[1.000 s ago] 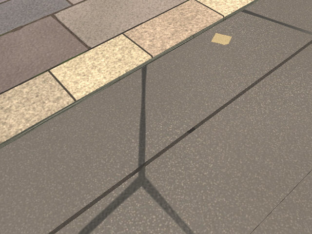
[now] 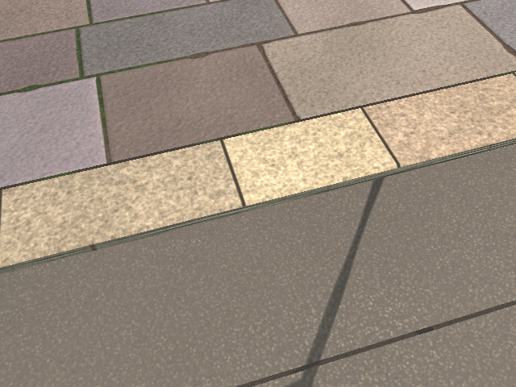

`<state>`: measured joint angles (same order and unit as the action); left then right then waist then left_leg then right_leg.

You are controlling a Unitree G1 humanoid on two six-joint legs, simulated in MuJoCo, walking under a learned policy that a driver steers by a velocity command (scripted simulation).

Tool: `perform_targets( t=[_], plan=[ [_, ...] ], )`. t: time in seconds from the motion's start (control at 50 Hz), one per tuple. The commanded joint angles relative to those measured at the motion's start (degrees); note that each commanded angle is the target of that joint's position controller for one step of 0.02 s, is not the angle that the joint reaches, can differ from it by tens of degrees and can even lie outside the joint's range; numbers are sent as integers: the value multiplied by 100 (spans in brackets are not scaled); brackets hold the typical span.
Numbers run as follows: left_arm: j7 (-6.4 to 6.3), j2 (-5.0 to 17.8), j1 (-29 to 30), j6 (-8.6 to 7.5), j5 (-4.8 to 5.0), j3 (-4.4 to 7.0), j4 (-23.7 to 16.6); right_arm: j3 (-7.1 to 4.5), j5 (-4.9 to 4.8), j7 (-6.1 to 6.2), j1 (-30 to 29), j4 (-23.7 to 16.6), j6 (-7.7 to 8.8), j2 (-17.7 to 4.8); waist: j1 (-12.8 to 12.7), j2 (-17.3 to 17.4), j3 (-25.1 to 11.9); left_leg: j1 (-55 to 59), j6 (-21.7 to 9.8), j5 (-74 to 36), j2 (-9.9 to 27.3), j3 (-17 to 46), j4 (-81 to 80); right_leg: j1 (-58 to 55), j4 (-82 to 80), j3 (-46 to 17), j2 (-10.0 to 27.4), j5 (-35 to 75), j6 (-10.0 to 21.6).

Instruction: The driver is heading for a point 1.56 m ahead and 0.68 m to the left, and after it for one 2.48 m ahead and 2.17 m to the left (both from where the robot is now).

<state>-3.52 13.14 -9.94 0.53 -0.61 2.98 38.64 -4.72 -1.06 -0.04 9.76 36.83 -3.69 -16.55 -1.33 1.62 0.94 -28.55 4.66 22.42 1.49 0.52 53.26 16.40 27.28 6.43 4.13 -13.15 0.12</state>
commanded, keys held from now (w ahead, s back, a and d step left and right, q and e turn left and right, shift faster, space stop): q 0.76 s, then no key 0.24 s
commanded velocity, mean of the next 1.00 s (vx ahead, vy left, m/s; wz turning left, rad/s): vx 0.00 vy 0.00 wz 0.54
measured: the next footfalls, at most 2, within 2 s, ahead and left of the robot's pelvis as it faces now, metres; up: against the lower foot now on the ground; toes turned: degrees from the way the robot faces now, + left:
left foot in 0.10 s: +0.04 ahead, +0.14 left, +0.00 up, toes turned +6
right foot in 0.50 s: +0.11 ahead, -0.07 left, +0.00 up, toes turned +23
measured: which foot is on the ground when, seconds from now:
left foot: up 0.00-0.08, down 0.10-0.52, up 0.54-0.88, down 0.90-1.00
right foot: down 0.00-0.10, up 0.12-0.48, down 0.50-0.90, up 0.92-1.00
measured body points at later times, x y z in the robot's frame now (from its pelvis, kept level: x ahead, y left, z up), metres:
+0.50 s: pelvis +0.01 +0.02 -0.01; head +0.04 +0.03 +0.44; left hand +0.11 +0.33 -0.09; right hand +0.25 -0.20 -0.09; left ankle +0.00 +0.13 -0.74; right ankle +0.07 -0.09 -0.74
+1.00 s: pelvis -0.01 +0.05 +0.00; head +0.01 +0.09 +0.44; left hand -0.05 +0.36 -0.12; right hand +0.28 -0.08 -0.08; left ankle -0.05 +0.14 -0.74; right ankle +0.05 -0.09 -0.69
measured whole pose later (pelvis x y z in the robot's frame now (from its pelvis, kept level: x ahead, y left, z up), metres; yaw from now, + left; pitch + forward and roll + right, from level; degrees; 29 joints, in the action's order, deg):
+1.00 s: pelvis -0.01 +0.05 +0.00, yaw +32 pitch +2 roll -1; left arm -1.6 17.5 -10.1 1.5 -0.1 3.9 41.6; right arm -2.4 1.0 -0.1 9.7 34.3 -1.0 -14.5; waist -1.1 -2.5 2.6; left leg -17.4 -2.8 14.3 -1.3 -0.2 30.0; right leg 24.2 52.2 1.3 3.3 -29.0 -3.1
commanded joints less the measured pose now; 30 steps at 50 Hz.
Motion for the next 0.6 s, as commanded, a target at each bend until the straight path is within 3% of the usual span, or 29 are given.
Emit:
perform_targets(
  t=[0.02,0.06,0.08,0.1,0.12,0.14,0.16,0.18,0.2,0.22,0.24,0.32,0.44,0.48,0.5,0.52,0.54,0.56,0.58,0.6],
  plan=[
    [44,1306,-40,-45,85,427,-284,-76,-16,-120,-253,-583,87,-417,-118,-1348,-572,180,-166,29,-41,-400,-971,-942,-638,-945,1375,1765,1142],
    [89,1291,124,-60,188,439,-249,-129,-6,-156,79,-481,61,-439,130,-1281,-570,837,-438,-680,-156,-574,-2047,-765,-293,-707,1318,1770,931],
    [99,1156,31,-70,221,413,-166,-190,6,-140,390,-359,61,-511,242,-1109,-615,1461,-629,-1071,-322,-581,-2686,-487,119,-447,1133,1523,681],
    [136,915,-201,-82,141,359,-70,-308,21,-91,676,-313,80,-827,298,-290,-653,2418,-910,-2067,30,167,-3075,373,1125,12,767,670,240],
    [187,449,-124,-72,-215,195,-393,-436,64,13,732,-480,112,-1558,56,1663,-613,3187,-1739,-4448,1632,2406,-2957,2212,3022,217,-48,-2458,-363],
    [123,662,402,-91,-130,254,-515,-383,304,-20,738,-577,218,-1390,544,1245,-983,2663,-2578,-4040,1967,2776,-3177,2454,3945,-873,-298,-2482,-482],
    [100,881,538,-83,25,304,-512,-316,293,-4,419,-594,307,-1191,422,842,-797,2446,-2438,-3415,1676,2380,-3301,2511,4155,-1004,-213,-2028,-457],
    [73,939,514,-76,32,337,-472,-256,158,42,73,-600,338,-967,258,635,-655,2349,-2124,-3014,1354,2087,-3273,2591,4011,-1043,-156,-1569,-453],
    [30,918,494,-64,-23,348,-414,-197,50,81,-94,-635,321,-807,207,550,-667,2347,-1928,-2864,1181,1973,-3228,2616,3859,-1069,-119,-1338,-485],
    [18,904,417,-60,-46,352,-426,-179,8,120,-237,-650,294,-800,108,588,-662,2138,-1872,-2975,1063,1854,-3205,2422,3741,-1056,-161,-1144,-524],
    [31,859,380,-75,-30,339,-414,-178,28,151,-242,-653,271,-813,61,611,-709,2041,-1842,-3000,975,1807,-3209,2250,3558,-1020,-238,-1008,-532],
    [101,625,412,-143,14,222,-346,-220,60,225,-167,-661,263,-918,165,615,-844,1880,-1798,-2672,825,1849,-3134,1622,2323,-959,-447,-737,-481],
    [255,793,375,-234,97,262,-403,-246,5,148,-222,-666,219,-1010,182,795,-733,1644,-1783,-2594,788,2630,-2976,805,1073,-1050,-654,-797,-296],
    [302,779,97,-288,103,290,-339,-226,-79,158,-385,-689,181,-962,-64,741,-728,1536,-1538,-2548,544,2681,-2710,129,-148,-973,-678,-60,-160],
    [300,953,-59,-303,54,352,-301,-196,-84,177,-343,-707,175,-846,-100,545,-798,1185,-1278,-1950,316,2547,-2434,-499,-542,-1197,-308,552,-8],
    [255,1340,-122,-268,-52,433,-365,-111,-10,171,-82,-714,183,-529,77,-533,-938,486,-926,-247,-235,1849,-1323,-1133,-747,-2186,881,1258,434],
    [267,1531,12,-221,-226,464,-330,-184,-45,166,-13,-816,231,-723,267,-2022,-554,-595,-599,1486,-928,727,-172,-851,-1058,-3515,1817,1968,1440],
    [240,1199,174,-246,-182,384,-490,-322,39,159,180,-674,259,-1155,247,-1509,-588,-594,-357,1376,-483,828,1075,-692,-1059,-3512,2007,1893,1768],
    [186,876,439,-238,-120,287,-560,-379,-17,132,213,-537,227,-1241,310,-1066,-490,-655,-242,958,-386,777,1533,-610,-961,-2871,1642,1599,1546],
    [155,783,606,-207,-51,249,-604,-350,-19,145,285,-399,155,-1055,354,-784,-372,-745,-131,617,-326,700,1712,-626,-921,-2328,1236,1172,1275]
  ],
)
